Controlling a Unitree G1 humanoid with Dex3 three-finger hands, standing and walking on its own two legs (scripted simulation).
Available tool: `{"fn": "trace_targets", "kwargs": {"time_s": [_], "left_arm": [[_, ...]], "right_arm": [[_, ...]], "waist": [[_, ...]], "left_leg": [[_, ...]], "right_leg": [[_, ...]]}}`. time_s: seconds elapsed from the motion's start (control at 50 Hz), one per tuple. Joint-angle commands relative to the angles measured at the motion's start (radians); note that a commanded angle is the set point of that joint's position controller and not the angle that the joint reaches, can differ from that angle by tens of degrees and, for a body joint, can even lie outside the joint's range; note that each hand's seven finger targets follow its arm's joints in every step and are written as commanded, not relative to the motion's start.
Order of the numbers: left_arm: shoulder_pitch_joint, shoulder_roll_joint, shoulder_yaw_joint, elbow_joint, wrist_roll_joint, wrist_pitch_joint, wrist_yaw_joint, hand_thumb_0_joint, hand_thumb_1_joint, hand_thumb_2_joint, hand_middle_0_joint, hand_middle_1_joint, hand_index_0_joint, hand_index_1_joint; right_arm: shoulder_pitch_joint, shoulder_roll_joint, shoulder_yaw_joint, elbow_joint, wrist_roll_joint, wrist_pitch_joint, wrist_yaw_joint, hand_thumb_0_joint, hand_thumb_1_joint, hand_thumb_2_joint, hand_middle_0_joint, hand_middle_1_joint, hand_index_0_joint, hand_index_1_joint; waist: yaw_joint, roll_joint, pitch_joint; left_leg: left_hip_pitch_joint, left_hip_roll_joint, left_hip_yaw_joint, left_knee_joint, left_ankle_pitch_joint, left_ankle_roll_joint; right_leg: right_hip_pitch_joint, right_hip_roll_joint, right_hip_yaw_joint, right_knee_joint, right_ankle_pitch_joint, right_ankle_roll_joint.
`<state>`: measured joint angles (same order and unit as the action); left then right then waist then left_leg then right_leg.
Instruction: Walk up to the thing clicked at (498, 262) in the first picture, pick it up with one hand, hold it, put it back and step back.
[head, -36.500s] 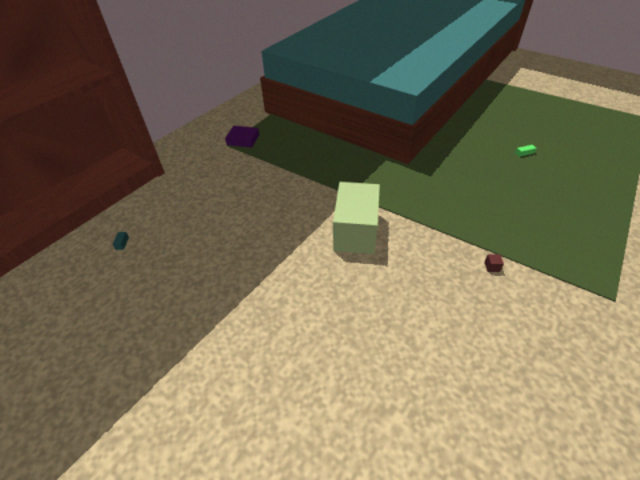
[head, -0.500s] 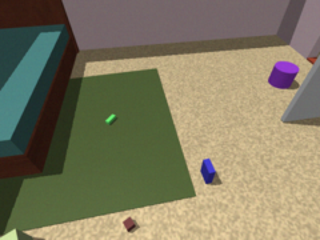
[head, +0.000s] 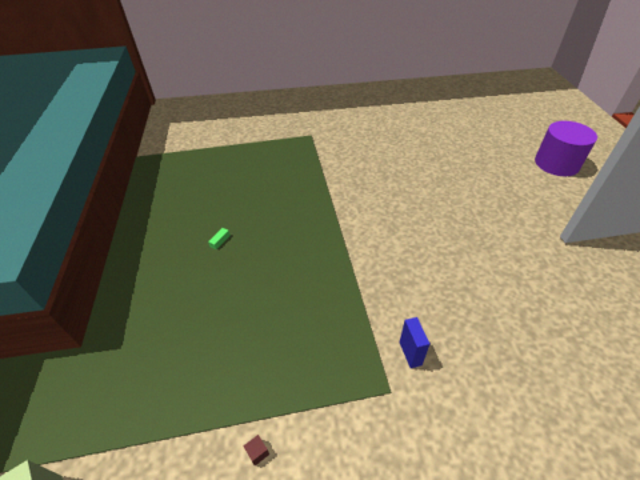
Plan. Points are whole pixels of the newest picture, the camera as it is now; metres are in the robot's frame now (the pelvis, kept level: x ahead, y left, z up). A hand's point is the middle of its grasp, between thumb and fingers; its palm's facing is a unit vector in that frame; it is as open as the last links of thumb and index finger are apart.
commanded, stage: stand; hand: left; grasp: from above
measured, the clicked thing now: (256, 450) +0.38 +0.24 -0.76
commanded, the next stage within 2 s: step back in 0.54 s
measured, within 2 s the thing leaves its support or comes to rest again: neither
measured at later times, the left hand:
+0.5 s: hand out of the picture +0.07 +0.25 -0.16, palm faces +0.01 -0.94 -0.34, open 7.4 cm
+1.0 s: hand out of the picture +0.00 +0.25 -0.16, palm faces -0.02 -0.90 -0.43, open 7.4 cm
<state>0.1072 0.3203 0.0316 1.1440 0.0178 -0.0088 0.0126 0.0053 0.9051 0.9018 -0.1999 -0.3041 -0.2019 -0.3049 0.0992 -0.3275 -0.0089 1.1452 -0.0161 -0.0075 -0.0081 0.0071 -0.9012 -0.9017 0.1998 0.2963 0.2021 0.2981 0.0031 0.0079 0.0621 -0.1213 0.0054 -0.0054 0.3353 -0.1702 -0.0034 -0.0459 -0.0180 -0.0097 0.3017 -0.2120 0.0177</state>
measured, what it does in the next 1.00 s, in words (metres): lifts its left foot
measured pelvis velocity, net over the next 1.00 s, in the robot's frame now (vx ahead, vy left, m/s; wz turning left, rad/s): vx -0.08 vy -0.02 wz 0.00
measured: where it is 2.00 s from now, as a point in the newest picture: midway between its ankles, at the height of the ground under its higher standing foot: outside the picture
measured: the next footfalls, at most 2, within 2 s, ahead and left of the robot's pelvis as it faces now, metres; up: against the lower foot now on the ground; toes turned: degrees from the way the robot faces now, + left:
left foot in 1.20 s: -0.13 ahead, +0.13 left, +0.00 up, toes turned +1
right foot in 1.56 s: -0.19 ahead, -0.11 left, +0.00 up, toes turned +1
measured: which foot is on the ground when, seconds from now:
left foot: down 0.00-0.86, up 0.88-1.00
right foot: down 0.00-1.00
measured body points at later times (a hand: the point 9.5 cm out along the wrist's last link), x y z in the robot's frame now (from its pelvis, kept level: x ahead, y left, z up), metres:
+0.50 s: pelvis +0.00 +0.00 +0.00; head +0.00 -0.01 +0.45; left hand +0.07 +0.29 -0.13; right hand +0.07 -0.30 -0.14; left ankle +0.01 +0.12 -0.75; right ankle -0.03 -0.13 -0.75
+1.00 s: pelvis -0.08 -0.02 -0.02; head -0.02 -0.04 +0.42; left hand +0.00 +0.30 -0.13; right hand +0.03 -0.34 -0.16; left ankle -0.09 +0.12 -0.67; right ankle -0.03 -0.13 -0.75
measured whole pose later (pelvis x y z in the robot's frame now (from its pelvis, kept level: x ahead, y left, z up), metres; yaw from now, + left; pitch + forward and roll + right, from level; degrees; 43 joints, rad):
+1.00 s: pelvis -0.08 -0.02 -0.02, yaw +0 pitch -2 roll +2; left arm 0.13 0.35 0.06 0.95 0.04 0.03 0.01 0.01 0.90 0.90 -0.20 -0.30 -0.20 -0.30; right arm 0.07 -0.41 -0.07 0.95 0.01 0.07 0.01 0.01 -0.90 -0.90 0.20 0.30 0.20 0.30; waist 0.02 0.03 0.17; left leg -0.48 -0.12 -0.12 1.15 -0.47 0.01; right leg -0.34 -0.03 0.00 0.61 -0.24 -0.03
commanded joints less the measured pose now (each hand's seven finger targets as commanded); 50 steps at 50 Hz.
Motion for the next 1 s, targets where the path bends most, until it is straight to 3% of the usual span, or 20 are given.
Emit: {"fn": "trace_targets", "kwargs": {"time_s": [0.0, 0.48, 0.5, 0.52, 0.6, 0.68, 0.76, 0.78, 0.8, 0.82, 0.84, 0.86, 0.88, 0.92, 0.94, 0.98], "left_arm": [[-0.028, 0.204, 0.031, -0.059, -0.003, -0.018, 0.009, 0.0, 0.9, 0.9, -0.2, -0.3, -0.2, -0.301], [-0.025, 0.217, 0.027, -0.066, -0.006, -0.019, 0.004, 0.0, 0.9, 0.9, -0.2, -0.3, -0.2, -0.3], [-0.019, 0.216, 0.026, -0.069, -0.004, -0.02, 0.004, 0.0, 0.9, 0.9, -0.2, -0.3, -0.2, -0.3], [-0.028, 0.294, 0.063, -0.091, -0.021, -0.01, 0.01, 0.0, 0.9, 0.9, -0.2, -0.3, -0.2, -0.3], [-0.002, 0.268, 0.068, -0.142, -0.023, -0.003, 0.017, 0.0, 0.9, 0.9, -0.2, -0.3, -0.2, -0.3], [-0.003, 0.242, 0.061, -0.186, -0.017, 0.016, 0.013, 0.0, 0.9, 0.9, -0.2, -0.3, -0.2, -0.3], [0.09, 0.234, 0.067, -0.189, -0.004, 0.028, 0.009, 0.0, 0.9, 0.9, -0.2, -0.3, -0.2, -0.3], [0.111, 0.239, 0.071, -0.186, -0.001, 0.027, 0.007, 0.0, 0.9, 0.9, -0.2, -0.3, -0.2, -0.3], [0.126, 0.255, 0.077, -0.19, 0.002, 0.026, 0.007, 0.0, 0.9, 0.9, -0.2, -0.3, -0.2, -0.3], [0.112, 0.287, 0.087, -0.2, 0.004, 0.023, 0.006, 0.0, 0.9, 0.9, -0.2, -0.3, -0.2, -0.3], [0.085, 0.371, 0.108, -0.224, 0.014, 0.015, 0.005, 0.0, 0.9, 0.9, -0.2, -0.3, -0.2, -0.3], [0.026, 0.407, 0.112, -0.265, 0.026, 0.007, 0.009, 0.0, 0.9, 0.9, -0.2, -0.3, -0.2, -0.3], [-0.014, 0.401, 0.115, -0.289, 0.029, 0.005, 0.015, 0.0, 0.9, 0.9, -0.2, -0.3, -0.2, -0.3], [-0.112, 0.337, 0.107, -0.319, 0.024, 0.007, 0.021, 0.0, 0.9, 0.9, -0.2, -0.3, -0.2, -0.3], [-0.142, 0.322, 0.104, -0.329, 0.028, 0.008, 0.022, 0.0, 0.9, 0.9, -0.2, -0.3, -0.2, -0.3], [-0.11, 0.299, 0.101, -0.346, 0.031, 0.008, 0.023, 0.0, 0.9, 0.9, -0.2, -0.3, -0.2, -0.3]], "right_arm": [[-0.045, -0.209, -0.036, -0.058, 0.002, -0.024, -0.014, 0.0, -0.9, -0.9, 0.2, 0.3, 0.2, 0.3], [-0.032, -0.212, -0.031, -0.06, 0.003, -0.025, -0.008, 0.0, -0.9, -0.9, 0.2, 0.3, 0.2, 0.3], [-0.038, -0.219, -0.033, -0.064, 0.002, -0.026, -0.008, 0.0, -0.9, -0.9, 0.2, 0.3, 0.2, 0.3], [-0.069, -0.271, -0.053, -0.08, 0.008, -0.005, 0.0, 0.0, -0.9, -0.9, 0.2, 0.3, 0.2, 0.3], [-0.034, -0.256, -0.063, -0.119, 0.022, 0.011, 0.004, 0.0, -0.9, -0.9, 0.2, 0.3, 0.2, 0.3], [-0.047, -0.284, -0.084, -0.163, 0.019, 0.028, 0.009, 0.0, -0.9, -0.9, 0.2, 0.3, 0.2, 0.3], [-0.096, -0.296, -0.1, -0.222, 0.012, 0.039, 0.007, 0.0, -0.9, -0.9, 0.2, 0.3, 0.2, 0.3], [-0.107, -0.297, -0.103, -0.236, 0.012, 0.043, 0.008, 0.0, -0.9, -0.9, 0.2, 0.3, 0.2, 0.3], [-0.119, -0.288, -0.101, -0.248, 0.014, 0.046, 0.009, 0.0, -0.9, -0.9, 0.2, 0.3, 0.2, 0.3], [-0.12, -0.255, -0.095, -0.253, 0.022, 0.053, 0.01, 0.0, -0.9, -0.9, 0.2, 0.3, 0.2, 0.3], [-0.117, -0.214, -0.086, -0.266, 0.02, 0.059, 0.007, 0.0, -0.9, -0.9, 0.2, 0.3, 0.2, 0.3], [-0.07, -0.216, -0.088, -0.263, 0.005, 0.071, -0.002, 0.0, -0.9, -0.9, 0.2, 0.3, 0.2, 0.3], [-0.026, -0.244, -0.098, -0.248, 0.005, 0.074, -0.002, 0.0, -0.9, -0.9, 0.2, 0.3, 0.2, 0.3], [0.054, -0.256, -0.102, -0.222, 0.028, 0.075, 0.006, 0.0, -0.9, -0.9, 0.2, 0.3, 0.2, 0.3], [0.084, -0.255, -0.101, -0.211, 0.033, 0.071, 0.006, 0.0, -0.9, -0.9, 0.2, 0.3, 0.2, 0.3], [0.096, -0.265, -0.092, -0.222, 0.034, 0.063, 0.002, 0.0, -0.9, -0.9, 0.2, 0.3, 0.2, 0.3]], "waist": [[0.001, 0.002, -0.091], [-0.004, -0.002, -0.061], [0.0, -0.003, -0.068], [-0.006, -0.018, 0.047], [-0.017, -0.007, -0.097], [-0.02, 0.079, -0.136], [0.015, 0.14, -0.171], [0.025, 0.138, -0.171], [0.035, 0.084, -0.169], [0.042, -0.021, -0.127], [0.054, -0.214, -0.077], [0.04, -0.202, -0.042], [0.016, -0.192, -0.031], [-0.044, -0.124, -0.012], [-0.055, -0.143, -0.031], [-0.025, -0.125, -0.088]], "left_leg": [[0.045, 0.119, -0.094, -0.029, 0.231, 0.03], [0.025, 0.119, -0.101, -0.055, 0.152, 0.024], [0.037, 0.123, -0.1, -0.046, 0.155, 0.03], [-0.057, 0.104, -0.109, 0.04, 0.288, 0.045], [-0.028, 0.121, -0.094, 0.114, 0.39, 0.084], [-0.081, 0.166, -0.149, 0.088, 0.291, 0.142], [-0.141, 0.224, -0.2, 0.118, 0.225, 0.206], [-0.195, 0.212, -0.202, 0.152, 0.184, 0.2], [-0.219, 0.164, -0.163, 0.229, 0.124, 0.181], [-0.268, 0.043, -0.114, 0.365, -0.043, 0.114], [-0.319, -0.128, -0.029, 0.614, -0.314, 0.039], [-0.323, -0.133, -0.128, 0.795, -0.455, 0.028], [-0.309, -0.11, -0.154, 0.872, -0.439, 0.027], [-0.291, -0.112, -0.174, 0.933, -0.317, 0.018], [-0.294, -0.119, -0.163, 0.936, -0.286, 0.006], [-0.331, -0.107, -0.15, 0.856, -0.283, -0.013]], "right_leg": [[-0.009, -0.115, 0.074, -0.038, 0.205, -0.028], [-0.034, -0.113, 0.079, -0.049, 0.125, -0.031], [-0.039, -0.115, 0.079, -0.049, 0.132, -0.032], [-0.13, -0.094, 0.091, 0.047, 0.285, -0.037], [-0.087, -0.077, 0.067, 0.158, 0.318, -0.067], [-0.125, -0.032, 0.052, 0.281, 0.145, -0.069], [-0.124, 0.009, 0.026, 0.402, -0.037, -0.072], [-0.099, 0.0, 0.037, 0.402, -0.042, -0.081], [-0.11, -0.036, 0.084, 0.351, -0.014, -0.105], [-0.153, -0.136, 0.211, 0.185, 0.057, -0.16], [-0.209, -0.318, 0.429, -0.014, 0.132, -0.246], [-0.312, -0.403, 0.534, -0.035, 0.159, -0.314], [-0.36, -0.409, 0.534, -0.022, 0.159, -0.333], [-0.372, -0.286, 0.32, 0.007, 0.113, -0.26], [-0.346, -0.241, 0.255, 0.025, 0.096, -0.225], [-0.203, -0.223, 0.227, 0.076, 0.144, -0.217]]}}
